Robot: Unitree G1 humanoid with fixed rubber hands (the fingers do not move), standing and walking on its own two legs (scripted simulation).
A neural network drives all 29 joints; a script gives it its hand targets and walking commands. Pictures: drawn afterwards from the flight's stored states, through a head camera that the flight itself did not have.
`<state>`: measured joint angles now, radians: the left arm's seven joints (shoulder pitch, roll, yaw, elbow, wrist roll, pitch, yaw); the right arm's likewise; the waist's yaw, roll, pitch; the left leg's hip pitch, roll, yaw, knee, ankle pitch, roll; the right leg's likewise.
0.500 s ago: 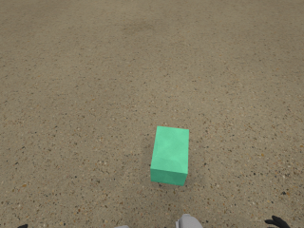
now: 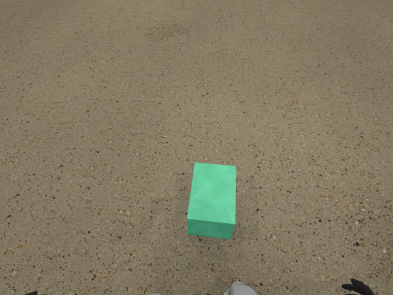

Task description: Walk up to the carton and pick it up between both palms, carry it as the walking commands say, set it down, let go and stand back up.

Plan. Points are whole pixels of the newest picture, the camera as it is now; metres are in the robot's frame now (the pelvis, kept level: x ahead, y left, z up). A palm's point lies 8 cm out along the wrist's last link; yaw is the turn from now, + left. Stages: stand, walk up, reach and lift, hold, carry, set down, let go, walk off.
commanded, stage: walk up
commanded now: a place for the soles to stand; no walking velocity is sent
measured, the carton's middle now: (212, 200) +0.63 -0.08 -0.62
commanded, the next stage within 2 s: none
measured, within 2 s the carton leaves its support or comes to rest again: neither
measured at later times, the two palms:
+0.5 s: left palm out of the picture +0.11 +0.36 -0.06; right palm out of the picture +0.09 -0.32 -0.06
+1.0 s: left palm out of the picture +0.11 +0.38 -0.07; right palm out of the picture +0.09 -0.31 -0.06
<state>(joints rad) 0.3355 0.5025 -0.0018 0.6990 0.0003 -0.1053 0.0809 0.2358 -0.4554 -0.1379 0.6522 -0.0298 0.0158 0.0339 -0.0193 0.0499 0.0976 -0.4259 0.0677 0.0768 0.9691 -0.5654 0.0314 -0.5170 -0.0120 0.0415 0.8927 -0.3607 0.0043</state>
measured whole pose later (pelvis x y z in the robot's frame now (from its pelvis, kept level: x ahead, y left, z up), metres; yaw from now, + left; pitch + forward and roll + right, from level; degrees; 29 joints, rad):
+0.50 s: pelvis +0.00 +0.02 +0.00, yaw -2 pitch -2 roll -2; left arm 0.31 0.51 0.00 0.70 0.00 -0.08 0.09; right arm 0.24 -0.46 -0.14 0.65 -0.03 0.02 0.03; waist -0.02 0.04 0.09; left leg -0.41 0.07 0.09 0.97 -0.53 0.03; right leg -0.55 -0.01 0.05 1.03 -0.50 0.00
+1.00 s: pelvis +0.00 +0.04 +0.00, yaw -4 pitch -2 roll -3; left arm 0.34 0.52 0.00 0.70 0.00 -0.09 0.09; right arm 0.24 -0.46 -0.13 0.65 -0.03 0.02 0.03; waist -0.02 0.04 0.09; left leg -0.41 0.07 0.07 0.98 -0.54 0.03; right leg -0.50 -0.01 0.05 0.89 -0.36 -0.01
